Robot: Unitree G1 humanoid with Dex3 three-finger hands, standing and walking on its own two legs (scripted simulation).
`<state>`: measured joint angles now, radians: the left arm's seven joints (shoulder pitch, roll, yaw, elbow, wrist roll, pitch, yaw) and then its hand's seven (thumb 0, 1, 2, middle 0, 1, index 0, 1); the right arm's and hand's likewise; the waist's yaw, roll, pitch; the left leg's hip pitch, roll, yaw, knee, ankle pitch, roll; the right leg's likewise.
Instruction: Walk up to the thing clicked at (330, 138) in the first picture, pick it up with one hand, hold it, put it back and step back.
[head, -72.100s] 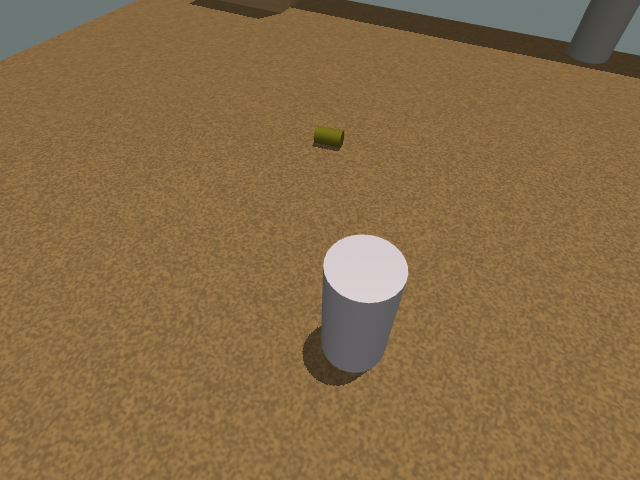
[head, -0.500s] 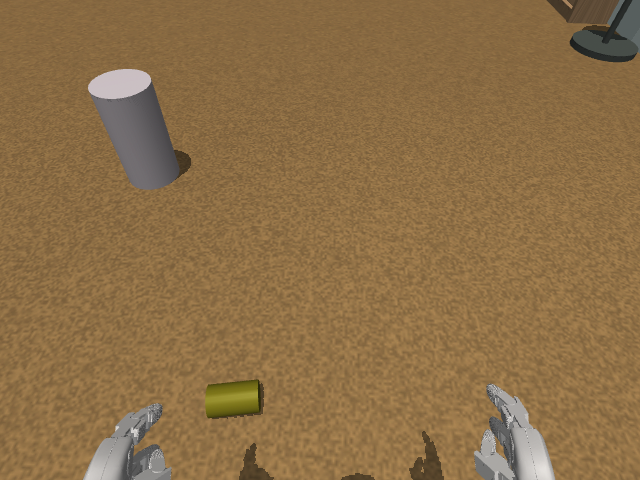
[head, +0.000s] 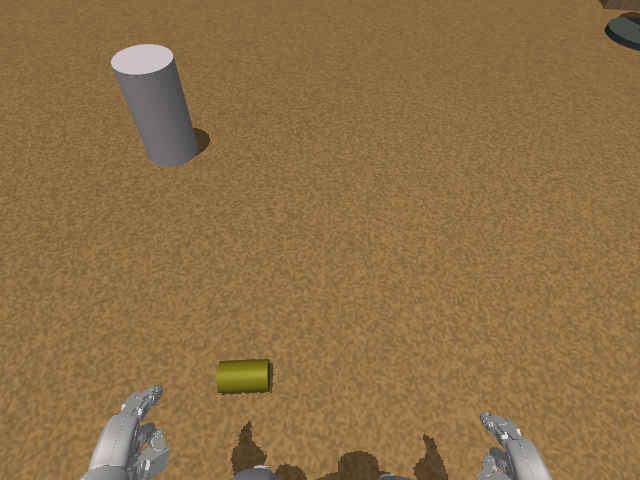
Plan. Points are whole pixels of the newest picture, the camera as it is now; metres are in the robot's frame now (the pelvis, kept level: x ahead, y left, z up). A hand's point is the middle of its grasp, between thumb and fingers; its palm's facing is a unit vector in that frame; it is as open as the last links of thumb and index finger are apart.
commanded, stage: stand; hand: left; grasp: from above
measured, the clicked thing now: (244, 375) +0.46 +0.22 -0.69
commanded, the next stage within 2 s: none
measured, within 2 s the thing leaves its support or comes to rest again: neither
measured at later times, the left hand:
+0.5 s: hand out of the picture +0.05 +0.24 -0.12, palm faces +0.05 -0.95 -0.31, open 7.4 cm
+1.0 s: hand out of the picture +0.04 +0.23 -0.11, palm faces +0.04 -0.94 -0.33, open 7.4 cm
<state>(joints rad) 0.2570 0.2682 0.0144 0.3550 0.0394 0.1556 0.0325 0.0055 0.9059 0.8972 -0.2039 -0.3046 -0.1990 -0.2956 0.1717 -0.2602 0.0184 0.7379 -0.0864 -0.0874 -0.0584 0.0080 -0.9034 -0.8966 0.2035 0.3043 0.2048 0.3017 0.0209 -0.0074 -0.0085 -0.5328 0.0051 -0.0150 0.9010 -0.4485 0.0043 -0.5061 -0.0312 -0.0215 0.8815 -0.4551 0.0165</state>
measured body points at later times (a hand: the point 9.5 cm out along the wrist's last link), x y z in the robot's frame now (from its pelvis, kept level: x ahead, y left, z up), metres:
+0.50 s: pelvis +0.00 +0.01 +0.04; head +0.00 +0.01 +0.49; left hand +0.04 +0.28 -0.10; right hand +0.07 -0.27 -0.09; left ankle +0.01 +0.12 -0.69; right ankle +0.00 -0.13 -0.69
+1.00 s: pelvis +0.00 -0.01 +0.05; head +0.00 -0.02 +0.50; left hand +0.04 +0.28 -0.09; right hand +0.06 -0.29 -0.09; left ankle +0.01 +0.12 -0.69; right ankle +0.00 -0.13 -0.69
